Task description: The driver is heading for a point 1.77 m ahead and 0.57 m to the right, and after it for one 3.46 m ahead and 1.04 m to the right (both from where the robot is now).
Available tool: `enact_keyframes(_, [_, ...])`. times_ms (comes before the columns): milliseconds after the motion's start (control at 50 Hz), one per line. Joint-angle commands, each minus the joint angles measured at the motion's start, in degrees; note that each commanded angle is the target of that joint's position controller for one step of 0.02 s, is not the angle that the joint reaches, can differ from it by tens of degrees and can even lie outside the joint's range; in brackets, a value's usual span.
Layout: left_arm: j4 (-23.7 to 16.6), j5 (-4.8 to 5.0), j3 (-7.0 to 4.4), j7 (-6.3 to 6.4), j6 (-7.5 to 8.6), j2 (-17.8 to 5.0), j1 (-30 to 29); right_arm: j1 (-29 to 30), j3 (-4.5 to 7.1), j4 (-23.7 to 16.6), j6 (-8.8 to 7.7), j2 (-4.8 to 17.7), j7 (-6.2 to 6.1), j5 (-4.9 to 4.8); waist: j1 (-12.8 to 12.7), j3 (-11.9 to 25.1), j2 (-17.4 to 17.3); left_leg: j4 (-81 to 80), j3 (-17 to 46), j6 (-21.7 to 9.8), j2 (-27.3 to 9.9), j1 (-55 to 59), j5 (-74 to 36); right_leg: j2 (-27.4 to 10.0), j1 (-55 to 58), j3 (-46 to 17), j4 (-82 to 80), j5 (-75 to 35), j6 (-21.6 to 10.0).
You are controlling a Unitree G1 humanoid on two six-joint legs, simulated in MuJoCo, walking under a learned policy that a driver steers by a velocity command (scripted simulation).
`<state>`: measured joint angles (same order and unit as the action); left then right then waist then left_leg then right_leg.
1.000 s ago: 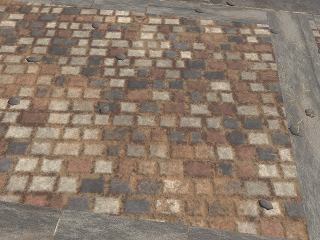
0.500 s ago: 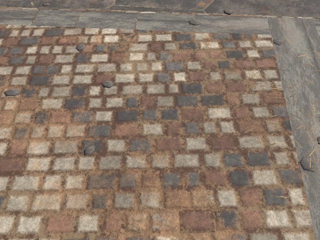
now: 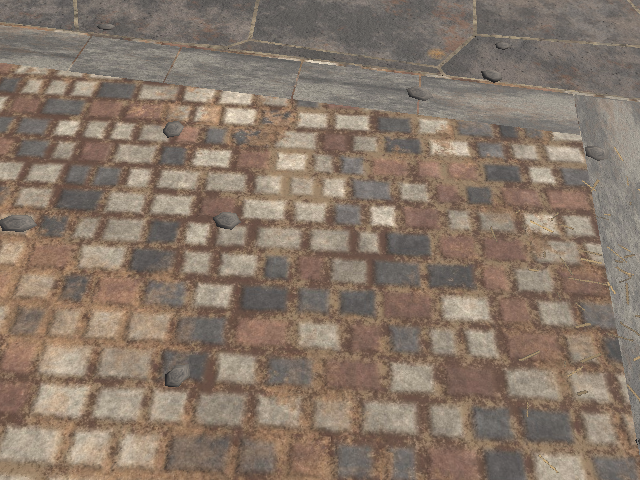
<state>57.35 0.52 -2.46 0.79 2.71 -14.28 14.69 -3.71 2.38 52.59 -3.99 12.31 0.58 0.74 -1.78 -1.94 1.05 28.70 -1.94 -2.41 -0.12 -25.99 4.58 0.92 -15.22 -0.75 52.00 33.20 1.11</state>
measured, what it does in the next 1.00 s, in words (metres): steps on the spot: right foot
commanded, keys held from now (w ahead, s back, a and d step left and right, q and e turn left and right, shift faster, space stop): no key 1.00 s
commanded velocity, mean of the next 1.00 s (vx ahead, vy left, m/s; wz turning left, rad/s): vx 0.03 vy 0.00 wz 0.00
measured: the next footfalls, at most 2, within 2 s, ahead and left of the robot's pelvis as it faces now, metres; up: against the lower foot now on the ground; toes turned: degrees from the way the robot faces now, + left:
right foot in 0.20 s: +0.08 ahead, -0.14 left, +0.00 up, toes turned -1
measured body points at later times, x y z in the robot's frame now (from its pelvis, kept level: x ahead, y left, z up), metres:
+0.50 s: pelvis +0.06 -0.02 +0.01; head +0.08 -0.02 +0.46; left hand +0.08 +0.23 -0.14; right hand +0.14 -0.27 -0.14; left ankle +0.11 +0.10 -0.73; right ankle +0.04 -0.14 -0.73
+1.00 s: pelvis +0.08 -0.02 +0.01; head +0.09 -0.02 +0.46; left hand +0.08 +0.22 -0.15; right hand +0.15 -0.27 -0.14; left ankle +0.11 +0.10 -0.73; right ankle +0.04 -0.14 -0.73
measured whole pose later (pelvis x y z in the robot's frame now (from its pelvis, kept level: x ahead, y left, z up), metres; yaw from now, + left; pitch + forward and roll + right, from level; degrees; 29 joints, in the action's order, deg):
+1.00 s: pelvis +0.08 -0.02 +0.01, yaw +1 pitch -1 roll +0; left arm 63.1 -0.3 -1.5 2.3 0.7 -10.3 15.4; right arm -7.6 2.5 63.5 0.9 11.7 -2.2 -0.2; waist 0.0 -2.3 -0.2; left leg 28.8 -1.2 -0.1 -0.7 -15.5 12.1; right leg -0.8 -7.7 1.6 28.0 19.1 0.3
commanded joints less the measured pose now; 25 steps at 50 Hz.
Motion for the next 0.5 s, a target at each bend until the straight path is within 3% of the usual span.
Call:
enact_keyframes(20, [-1.5, 0.24, -1.40, 1.25, -2.15, -5.3, 2.7, -2.3, 0.98, -1.4, 0.53, 7.0, -0.51, 0.03, 1.3, 9.8, -5.8, -10.6, 19.2, -11.4, -16.5, 16.8, -8.3, -4.6, -12.3, -2.9, 8.1, 1.1, 1.3])
enact_keyframes(80, [-0.5, -0.33, -1.15, 2.36, -3.68, -2.9, 3.9, 1.8, 1.08, -1.7, 1.48, 7.1, -1.19, 1.09, -0.8, 7.4, -9.5, -14.9, 13.6, -9.0, -11.9, 5.9, 3.5, -4.4, -2.6, -0.7, -4.0, -5.0, 1.4])
enact_keyframes(140, [1.2, -0.69, -1.00, 2.10, -3.91, -1.9, 5.2, 1.5, 1.03, -0.7, 2.01, 7.1, -1.69, 0.03, -1.6, 8.4, -8.6, -15.3, 11.0, -8.0, -10.5, 3.8, 12.2, -3.3, 4.9, 1.3, -15.3, -16.7, 0.2])
enact_keyframes(180, [1.7, -1.76, -1.00, 1.55, -4.12, -2.2, 4.8, 0.5, 0.77, 0.3, 2.45, 6.3, -1.85, -0.88, -1.8, 6.4, -7.3, -15.6, 9.8, -4.7, -8.7, 1.0, 23.5, -2.7, 8.7, 2.2, -22.0, -21.7, -1.4])
enact_keyframes(200, [1.1, -2.36, -0.95, 1.47, -4.14, -3.1, 3.7, -0.8, 0.57, 1.0, 2.57, 5.7, -1.81, -0.81, -1.1, 3.9, -5.6, -15.0, 9.2, -2.3, -7.4, 0.2, 27.0, -4.8, 7.7, 0.0, -25.5, -21.3, -2.7])
enact_keyframes(220, [0.6, -2.04, -1.30, 1.66, -4.06, -5.8, 2.5, -2.0, 0.81, 1.2, 2.76, 6.1, -1.86, -0.51, 0.9, 1.0, -2.2, -13.5, 7.2, -0.4, -5.0, 1.2, 26.3, -6.7, 3.2, -1.7, -27.9, -14.3, -4.2])
enact_keyframes(240, [1.3, -1.33, -1.57, 1.58, -3.61, -6.5, 1.6, -2.2, 0.90, 1.1, 2.94, 5.8, -2.16, -0.42, 1.9, -0.9, 2.8, -11.0, 3.8, 0.7, -2.3, 7.0, 21.1, -6.1, -5.1, -2.2, -30.0, -4.9, -4.9])
enact_keyframes(280, [1.5, -1.40, -0.98, 1.52, -2.22, -4.0, -0.7, -3.0, 0.85, 1.8, 2.93, 5.2, -2.51, -0.25, 2.8, -1.0, 5.5, -6.5, 2.9, 0.4, -2.0, 14.2, 12.5, -6.1, -9.5, -2.6, -33.6, -4.7, -3.1])
enact_keyframes(360, [2.3, -0.89, -0.83, 1.37, -0.75, -3.3, 0.6, -4.3, 0.87, 3.6, 2.99, 4.9, -2.36, -0.25, 2.3, 0.6, 2.1, -4.8, 2.6, -0.8, -2.2, 14.8, 5.2, -5.3, -4.9, -1.5, -31.5, -13.9, -1.8])
enact_keyframes(500, [3.5, -0.71, -0.49, 1.38, -1.05, -3.0, 3.0, -4.3, 0.88, 5.4, 3.28, 5.1, -2.10, -0.72, 1.4, 2.8, -0.7, -2.7, 2.3, -0.7, -2.4, 16.4, -4.3, -4.4, -0.4, -0.2, -28.8, -23.8, -2.1])
Velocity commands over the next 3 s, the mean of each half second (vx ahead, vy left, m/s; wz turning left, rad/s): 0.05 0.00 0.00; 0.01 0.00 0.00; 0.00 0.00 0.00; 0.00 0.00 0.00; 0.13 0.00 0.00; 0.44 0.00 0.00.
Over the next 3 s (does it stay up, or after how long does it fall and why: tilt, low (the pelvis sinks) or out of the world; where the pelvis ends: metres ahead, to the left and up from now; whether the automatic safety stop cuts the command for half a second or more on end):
stays up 0.41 -0.03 -0.02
